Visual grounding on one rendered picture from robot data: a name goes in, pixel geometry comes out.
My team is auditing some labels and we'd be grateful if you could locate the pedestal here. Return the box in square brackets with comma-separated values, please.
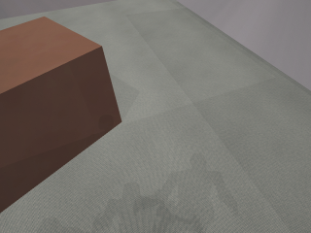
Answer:
[0, 17, 121, 213]

